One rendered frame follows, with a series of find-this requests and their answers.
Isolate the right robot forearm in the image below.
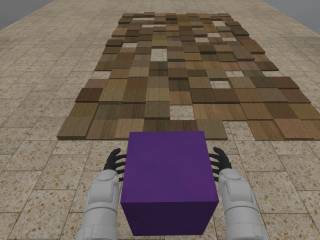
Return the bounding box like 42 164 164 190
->
218 168 270 240

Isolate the left robot forearm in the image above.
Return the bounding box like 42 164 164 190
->
75 169 120 240

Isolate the left robot hand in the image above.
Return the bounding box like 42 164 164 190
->
103 148 127 182

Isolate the right robot hand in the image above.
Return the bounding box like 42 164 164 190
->
209 147 232 182

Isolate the carton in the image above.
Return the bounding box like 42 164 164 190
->
120 131 219 236

